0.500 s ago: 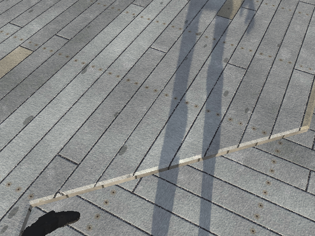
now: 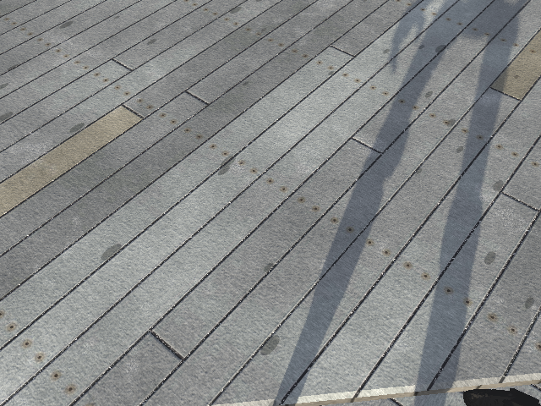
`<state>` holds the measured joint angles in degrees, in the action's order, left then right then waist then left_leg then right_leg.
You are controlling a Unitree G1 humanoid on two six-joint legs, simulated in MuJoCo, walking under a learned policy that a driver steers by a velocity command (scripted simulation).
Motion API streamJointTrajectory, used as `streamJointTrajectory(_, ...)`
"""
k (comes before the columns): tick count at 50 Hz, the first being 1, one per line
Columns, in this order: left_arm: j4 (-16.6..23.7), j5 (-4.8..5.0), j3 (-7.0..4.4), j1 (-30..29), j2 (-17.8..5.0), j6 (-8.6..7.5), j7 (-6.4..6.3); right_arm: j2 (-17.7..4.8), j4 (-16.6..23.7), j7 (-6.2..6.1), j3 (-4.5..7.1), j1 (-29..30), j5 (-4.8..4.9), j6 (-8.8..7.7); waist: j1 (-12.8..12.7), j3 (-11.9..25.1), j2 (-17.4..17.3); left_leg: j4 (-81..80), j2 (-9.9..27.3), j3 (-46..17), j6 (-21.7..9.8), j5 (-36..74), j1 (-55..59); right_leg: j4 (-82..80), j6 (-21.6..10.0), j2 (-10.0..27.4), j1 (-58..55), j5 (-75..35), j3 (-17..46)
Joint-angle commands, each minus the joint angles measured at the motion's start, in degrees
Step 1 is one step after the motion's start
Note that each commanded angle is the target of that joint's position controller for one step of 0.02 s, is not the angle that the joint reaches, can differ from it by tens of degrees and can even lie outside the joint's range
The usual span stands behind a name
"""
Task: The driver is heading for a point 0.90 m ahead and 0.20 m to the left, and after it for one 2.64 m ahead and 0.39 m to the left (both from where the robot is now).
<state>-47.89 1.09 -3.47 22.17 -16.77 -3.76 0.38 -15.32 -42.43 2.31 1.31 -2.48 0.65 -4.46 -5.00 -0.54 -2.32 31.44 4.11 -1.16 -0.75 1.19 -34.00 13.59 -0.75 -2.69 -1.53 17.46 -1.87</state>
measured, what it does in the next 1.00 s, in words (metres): walks ahead: left foot, then right foot 0.04 m higher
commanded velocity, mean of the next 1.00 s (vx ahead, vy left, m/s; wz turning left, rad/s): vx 0.50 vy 0.00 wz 0.14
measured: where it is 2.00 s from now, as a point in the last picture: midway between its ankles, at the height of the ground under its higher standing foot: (274, 251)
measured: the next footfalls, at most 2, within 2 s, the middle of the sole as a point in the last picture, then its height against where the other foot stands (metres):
left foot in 0.06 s outside the picture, level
right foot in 0.54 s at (361, 396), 0.04 m higher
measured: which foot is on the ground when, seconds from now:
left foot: up 0.00-0.04, down 0.06-0.60, up 0.62-0.98, down 1.00-1.00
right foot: down 0.00-0.08, up 0.10-0.52, down 0.54-0.98, up 1.00-1.00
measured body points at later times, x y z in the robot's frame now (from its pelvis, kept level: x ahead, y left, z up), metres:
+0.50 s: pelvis +0.26 +0.03 +0.01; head +0.29 +0.03 +0.46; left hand +0.47 +0.26 -0.09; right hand +0.27 -0.25 -0.12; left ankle +0.17 +0.13 -0.74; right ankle +0.44 -0.13 -0.69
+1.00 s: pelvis +0.48 +0.01 +0.01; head +0.46 +0.04 +0.46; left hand +0.59 +0.29 -0.11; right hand +0.57 -0.29 -0.09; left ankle +0.48 +0.08 -0.70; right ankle +0.44 -0.13 -0.70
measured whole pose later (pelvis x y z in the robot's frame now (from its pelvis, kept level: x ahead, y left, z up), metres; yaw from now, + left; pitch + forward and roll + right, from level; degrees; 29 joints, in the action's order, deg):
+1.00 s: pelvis +0.48 +0.01 +0.01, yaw +10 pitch -2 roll -3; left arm -50.8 0.3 -4.7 7.5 -15.5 -1.6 -0.4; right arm -17.7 -47.9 0.1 5.6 -17.1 0.9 2.4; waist 5.5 0.6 0.1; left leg 46.2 3.8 7.1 -4.8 -26.3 -20.9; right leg 37.4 2.5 4.7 9.0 39.5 -13.1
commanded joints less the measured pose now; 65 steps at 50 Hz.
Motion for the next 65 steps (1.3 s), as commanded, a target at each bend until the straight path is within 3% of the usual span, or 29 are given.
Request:
streamJointTrajectory(1, 1.67, 0.25, -2.67, -0.63, -10.62, 0.23, -0.65, -6.61, 4.43, 0.37, 1.84, 2.21, -0.01, -1.23, 3.37, -1.24, 6.89, -2.62, -1.35, 1.07, -2.33, -4.78, 3.74, 1.76, -8.44, 17.38, -0.80, -27.92, 7.85)
streamJointTrajectory(3, 1.89, -0.30, -1.78, -1.29, -8.83, 0.78, -1.01, -10.79, 0.36, -0.40, 4.09, -12.23, -0.45, -1.19, 10.29, 8.25, 5.57, -3.21, -2.54, 2.41, -5.42, -3.58, 25.23, 19.51, -5.48, 12.28, 4.13, -38.68, 3.54)
streamJointTrajectory(4, 3.89, -1.19, -0.14, 2.64, -4.33, 0.09, -0.90, -16.30, -0.49, -0.86, 5.37, -19.65, -1.52, -1.03, 10.61, 17.63, -3.60, -1.78, 11.13, -16.13, -12.15, -4.01, 47.10, 40.21, -1.88, 6.47, 22.49, -22.00, 0.33)
streamJointTrajectory(5, 3.18, -0.92, 0.86, 5.09, -1.30, -0.97, -0.66, -15.79, -1.68, -0.71, 5.41, -22.49, -0.45, -0.51, 10.33, 22.93, -14.96, -10.68, 18.16, -38.00, -18.05, -14.92, 56.68, 54.93, 0.28, -1.04, 37.86, 13.97, 3.93)
streamJointTrajectory(6, 3.65, 0.35, -0.57, 1.29, -7.25, -1.93, -0.18, -11.94, -1.21, -0.64, 4.05, -20.58, 0.12, -0.50, 11.40, 17.56, -9.00, -13.41, 16.93, -36.51, -15.82, -22.69, 52.92, 60.60, -0.63, 2.37, 44.13, 14.54, 9.29)
streamJointTrajectory(7, 5.20, 1.30, -0.76, -3.64, -8.08, -2.37, 0.09, -10.27, -0.46, -0.81, 3.51, -16.86, -0.06, -0.47, 10.47, 10.65, -5.78, -14.49, 15.11, -28.94, -13.81, -22.21, 45.52, 60.07, -1.45, 5.27, 46.10, 9.88, 7.58)
streamJointTrajectory(8, 5.66, 0.42, -0.72, -7.10, -7.55, -2.27, -0.18, -8.76, -0.18, -0.63, 3.00, -13.18, -0.59, -0.53, 9.01, 5.00, -0.74, -16.51, 12.27, -22.68, -12.23, -17.18, 36.86, 56.34, -1.65, 7.68, 44.47, 5.20, 5.99)
streamJointTrajectory(13, 4.98, -0.63, -0.53, -5.00, -3.86, 0.10, -0.74, -8.42, -0.88, -0.72, 3.00, -9.76, -0.97, -1.86, 3.94, 1.63, -2.81, -23.15, 9.76, -12.71, -14.01, -3.55, 23.39, 47.37, 0.72, 10.80, 37.18, -3.37, 5.73)
streamJointTrajectory(19, 6.90, -0.89, 0.24, -14.94, -1.65, -0.02, -0.17, -9.05, -3.48, -1.85, 3.14, -14.86, -0.52, -0.85, 7.30, -0.87, -1.21, -24.10, 6.88, -4.38, -11.37, 0.97, 26.91, 30.85, 2.15, 9.41, 39.48, -18.57, 3.37)
streamJointTrajectory(25, 11.31, -0.19, 1.10, -26.12, -0.84, -0.83, 1.58, -10.52, -7.04, -2.54, 3.40, -21.23, 0.12, 1.48, 10.74, -4.67, -1.19, -21.75, 10.45, -5.39, -10.38, 0.60, 36.88, 19.31, 0.83, 7.20, 43.05, -15.68, 1.77)
streamJointTrajectory(27, 11.39, -0.79, 0.82, -24.05, -1.79, -1.18, 1.87, -11.80, -7.05, -2.61, 3.74, -20.45, 0.37, 2.03, 8.64, -2.67, -2.83, -20.68, 11.72, -5.66, -10.23, 6.13, 34.90, 19.67, -0.85, 4.37, 34.82, -8.67, -1.91)
streamJointTrajectory(29, 11.25, -0.54, -0.64, -23.36, -3.78, -1.54, 1.82, -6.95, -8.42, -2.68, 1.79, -26.12, 0.50, 1.73, 7.72, 5.29, -0.29, -9.38, 6.79, -1.72, -6.57, 32.81, 32.19, 18.54, -3.90, 1.34, 17.22, -10.18, -3.24)
streamJointTrajectory(30, 8.83, -0.29, -1.62, -14.54, -4.30, -1.72, 1.92, -9.35, -8.28, -2.75, 2.01, -24.04, 0.87, 1.40, 2.26, 11.16, -2.29, 0.78, 5.62, -0.99, -4.62, 37.49, 24.40, 17.29, -5.29, 2.17, 1.63, -13.41, -0.14)
streamJointTrajectory(31, 5.45, -0.06, -3.22, -4.29, -7.28, -1.01, 1.58, -10.93, -7.09, -2.60, 2.37, -20.42, 0.86, 0.62, -2.81, 16.86, -1.31, 11.28, 3.70, -0.31, -1.97, 28.73, 13.27, 15.90, -7.24, 6.95, -14.03, -13.85, 6.08)
streamJointTrajectory(32, 1.86, -0.19, -4.30, 5.70, -10.15, 0.08, 0.61, -7.17, -5.45, -2.03, 1.38, -17.73, -0.42, -0.08, -5.96, 22.46, 7.30, 28.03, -0.93, -0.45, 0.15, -12.51, 0.30, 12.15, -11.13, 19.00, -27.31, -10.73, 19.37)
streamJointTrajectory(33, 1.60, -1.16, -3.30, 6.30, -7.86, 0.59, -0.36, -5.99, -5.98, -1.61, 1.43, -17.14, -0.42, -0.29, -5.20, 23.78, 7.29, 36.71, -0.87, -6.59, -0.35, -32.42, -2.98, 12.04, -11.44, 23.76, -26.64, -20.08, 23.37)
streamJointTrajectory(35, 2.98, -1.74, -2.33, -3.53, -4.42, 0.40, -0.81, -7.25, -4.40, -1.85, 2.69, -12.38, 2.44, 0.31, -1.17, 11.59, 4.39, 36.18, 1.52, -4.99, -0.58, -28.23, -5.16, 6.45, -8.66, 20.59, -11.20, -15.62, 15.51)
streamJointTrajectory(37, 3.10, -1.19, -1.11, -10.96, -0.20, -0.35, -0.10, -5.22, -4.99, -2.54, 3.21, -14.49, 2.10, 2.70, 4.09, 5.12, 8.17, 33.83, 2.67, -2.91, 0.08, -25.72, 0.21, 1.85, -6.47, 17.64, 2.64, -10.13, 8.23)
streamJointTrajectory(41, 3.78, -1.17, -2.28, -22.38, -5.60, -0.59, 0.31, -4.02, -4.16, -2.86, 3.90, -20.84, 1.06, 7.45, 14.14, 2.68, 14.02, 34.03, 2.98, 1.65, 2.87, -21.53, 9.42, -5.72, -5.42, 18.76, 16.76, -5.00, 0.41)
streamJointTrajectory(46, 3.54, -1.15, -3.09, -25.70, -7.74, -0.20, -1.31, -6.89, -6.25, -2.65, 5.26, -24.75, 0.23, 8.71, 17.15, 2.30, 8.80, 24.02, 0.86, 8.83, -0.54, -25.53, 22.48, -0.83, -4.38, 17.71, 19.65, 4.69, -5.97)
streamJointTrajectory(49, 4.23, -0.55, -1.67, -30.07, -3.65, 1.26, -1.12, -5.20, -12.58, -2.28, 6.11, -39.89, 0.14, 7.76, 23.30, 1.51, -0.98, 5.97, -3.90, 11.94, -6.29, -28.97, 34.23, 29.54, -3.13, 13.12, 23.15, -4.50, -11.28)
streamJointTrajectory(50, 4.22, -0.88, -0.01, -29.48, 1.35, 1.91, -0.09, -3.03, -13.83, -1.79, 5.26, -41.19, -0.25, 6.89, 21.71, -3.18, -11.19, 4.33, 0.65, -1.45, -10.46, -30.81, 36.55, 56.89, -0.52, 8.51, 39.70, 19.97, -9.45)
streamJointTrajectory(51, 11.25, 1.94, 1.44, -27.37, 5.88, 0.34, 0.33, -9.25, -8.69, -0.60, 3.95, -29.52, -1.00, 3.56, 10.03, -7.02, -24.50, -19.87, 8.58, -44.79, -21.05, -46.76, 27.31, 68.99, -0.25, -0.84, 54.37, 20.61, 0.48)
streamJointTrajectory(52, 12.03, 3.86, 1.31, -27.88, 1.82, -2.08, 1.04, -10.69, -4.60, 0.28, 4.10, -21.51, -1.31, 0.76, 6.53, -9.54, -12.91, -29.77, 17.10, -58.81, -22.33, -49.28, 22.17, 71.65, -2.40, 2.39, 55.77, 13.33, 6.02)
streamJointTrajectory(53, 11.57, 3.46, 0.75, -29.24, -1.64, -3.31, 1.48, -8.95, -4.25, 0.46, 3.24, -20.38, -1.47, -0.46, 6.08, -10.10, -2.14, -27.43, 17.61, -53.57, -19.75, -45.39, 18.27, 68.52, -3.52, 4.80, 52.42, 8.07, 7.14)
streamJointTrajectory(54, 9.93, 1.19, 0.35, -28.56, -2.68, -3.54, 0.83, -8.74, -4.11, 0.23, 3.08, -19.61, -1.20, -0.85, 5.54, -8.50, 4.66, -24.88, 13.95, -44.74, -16.21, -39.52, 16.27, 63.61, -3.42, 6.11, 47.56, 3.66, 7.13)
streamJointTrajectory(56, 9.07, -0.57, -0.38, -28.53, -3.75, -3.26, -0.21, -6.35, -4.42, -1.60, 2.37, -19.30, -0.57, -1.03, 5.40, -6.24, 0.56, -22.62, 7.81, -32.04, -13.28, -25.96, 19.50, 51.66, -1.00, 6.28, 42.27, -3.52, 6.95)
streamJointTrajectory(60, 10.40, -0.56, -0.06, -36.22, 0.27, -2.95, 0.34, -3.00, -7.48, -4.28, 1.68, -30.57, 0.33, -0.95, 10.03, -2.85, 0.36, -19.50, 4.64, -20.85, -10.50, 1.41, 35.04, 31.56, 1.07, 2.56, 43.88, -13.83, 4.39)
streamJointTrajectory(65, 13.72, 0.46, 0.26, -42.62, 2.87, -2.73, 1.94, -2.50, -8.63, -4.92, 2.36, -33.51, 0.04, 1.04, 12.77, -2.92, -5.64, -17.69, 3.43, -18.10, -9.08, 2.46, 34.57, 19.09, 2.42, -0.04, 39.27, -19.48, 2.41)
